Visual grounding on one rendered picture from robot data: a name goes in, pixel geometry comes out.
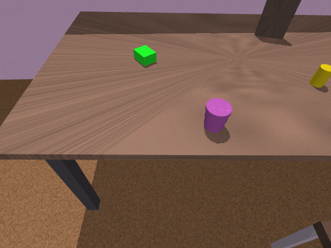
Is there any table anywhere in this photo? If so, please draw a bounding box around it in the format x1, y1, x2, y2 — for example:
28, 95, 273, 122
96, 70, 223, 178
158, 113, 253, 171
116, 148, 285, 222
0, 11, 331, 210

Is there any chair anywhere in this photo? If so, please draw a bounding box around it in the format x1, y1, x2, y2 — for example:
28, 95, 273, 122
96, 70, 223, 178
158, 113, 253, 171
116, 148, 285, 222
271, 221, 331, 248

